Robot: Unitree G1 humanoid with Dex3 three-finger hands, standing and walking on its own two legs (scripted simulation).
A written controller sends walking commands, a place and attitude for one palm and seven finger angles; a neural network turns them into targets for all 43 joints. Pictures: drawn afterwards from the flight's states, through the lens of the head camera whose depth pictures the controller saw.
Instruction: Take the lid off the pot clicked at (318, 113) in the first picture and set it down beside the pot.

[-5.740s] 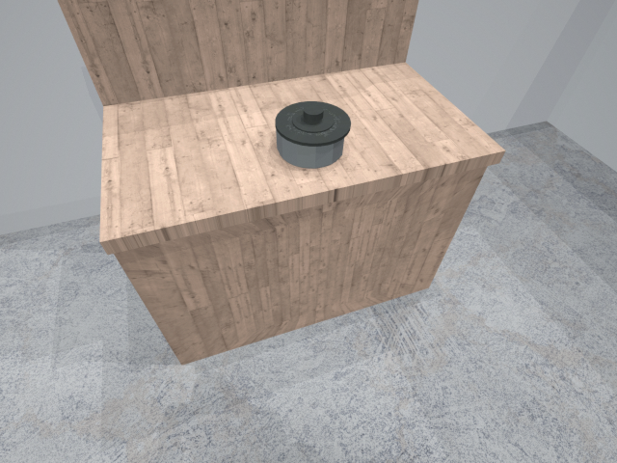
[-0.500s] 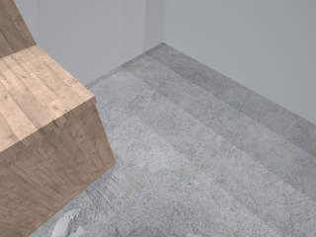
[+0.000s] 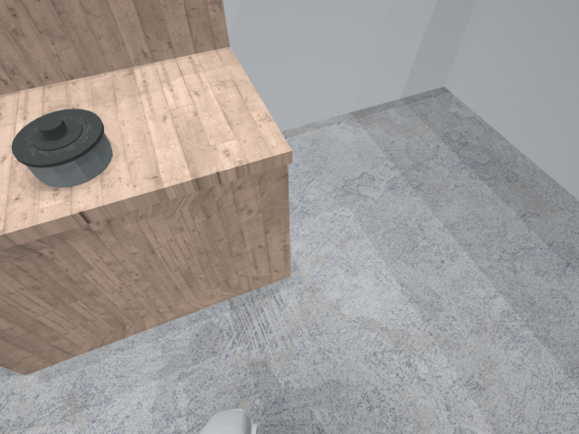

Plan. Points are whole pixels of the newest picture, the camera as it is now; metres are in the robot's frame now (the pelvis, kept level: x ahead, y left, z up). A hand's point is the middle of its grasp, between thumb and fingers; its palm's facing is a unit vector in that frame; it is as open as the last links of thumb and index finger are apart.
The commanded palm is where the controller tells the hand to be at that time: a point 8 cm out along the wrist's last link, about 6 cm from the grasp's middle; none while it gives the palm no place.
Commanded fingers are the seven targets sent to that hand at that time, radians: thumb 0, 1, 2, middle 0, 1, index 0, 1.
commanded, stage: turn to face it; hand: left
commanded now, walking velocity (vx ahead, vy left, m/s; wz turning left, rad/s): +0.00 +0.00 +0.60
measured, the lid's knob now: (52, 126) +0.63 +0.54 +0.01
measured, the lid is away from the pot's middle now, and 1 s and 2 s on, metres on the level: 0.01 0.01 0.01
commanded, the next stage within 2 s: take the last steps up to it in 0.76 s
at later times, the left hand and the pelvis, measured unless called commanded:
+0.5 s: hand out of the picture +0.06 +0.28 -0.15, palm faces +0.29 -0.92 -0.27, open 7.4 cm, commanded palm none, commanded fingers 0.00 0.90 0.90 -0.20 -0.30 -0.20 -0.30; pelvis +0.01 +0.04 +0.00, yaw +17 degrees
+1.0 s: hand out of the picture -0.02 +0.19 -0.15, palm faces +0.50 -0.83 -0.26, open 7.4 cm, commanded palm none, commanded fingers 0.00 0.90 0.90 -0.20 -0.30 -0.20 -0.30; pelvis +0.03 +0.00 +0.01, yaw +28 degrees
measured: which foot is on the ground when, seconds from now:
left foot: up 0.00-0.06, down 0.08-0.66, up 0.68-1.00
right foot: down 0.00-0.08, up 0.10-0.64, down 0.66-1.00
